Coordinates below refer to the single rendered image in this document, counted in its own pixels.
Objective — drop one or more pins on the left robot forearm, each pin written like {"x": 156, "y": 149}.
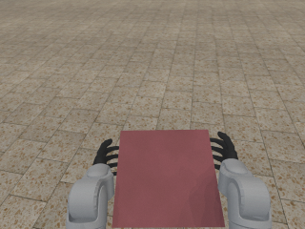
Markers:
{"x": 87, "y": 206}

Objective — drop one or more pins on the right robot forearm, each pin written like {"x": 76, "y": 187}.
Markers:
{"x": 248, "y": 198}

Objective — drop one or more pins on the robot left hand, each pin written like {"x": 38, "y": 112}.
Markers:
{"x": 101, "y": 155}

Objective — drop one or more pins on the carton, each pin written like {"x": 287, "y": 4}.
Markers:
{"x": 166, "y": 179}

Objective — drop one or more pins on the robot right hand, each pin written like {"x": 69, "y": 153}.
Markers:
{"x": 228, "y": 150}

